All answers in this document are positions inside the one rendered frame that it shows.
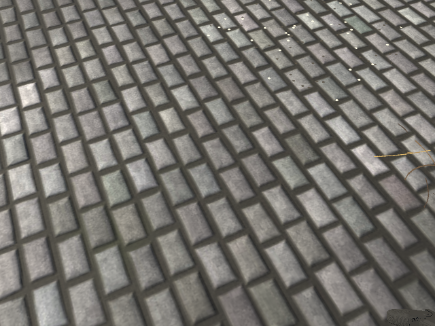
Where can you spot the robot right hand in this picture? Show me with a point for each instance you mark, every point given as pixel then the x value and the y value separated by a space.
pixel 406 317

